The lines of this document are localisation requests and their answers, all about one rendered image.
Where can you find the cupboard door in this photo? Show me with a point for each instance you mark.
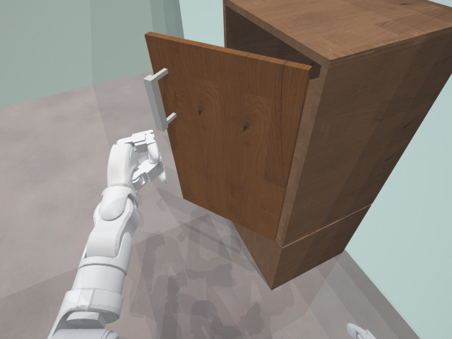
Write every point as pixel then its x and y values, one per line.
pixel 238 118

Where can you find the right robot hand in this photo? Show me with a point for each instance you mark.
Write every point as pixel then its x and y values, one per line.
pixel 358 333

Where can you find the handle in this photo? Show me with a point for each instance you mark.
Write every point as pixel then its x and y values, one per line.
pixel 155 99

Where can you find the left robot forearm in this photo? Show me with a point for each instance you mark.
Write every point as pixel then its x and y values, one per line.
pixel 95 297

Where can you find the left robot hand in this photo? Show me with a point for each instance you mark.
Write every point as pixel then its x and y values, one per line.
pixel 125 169

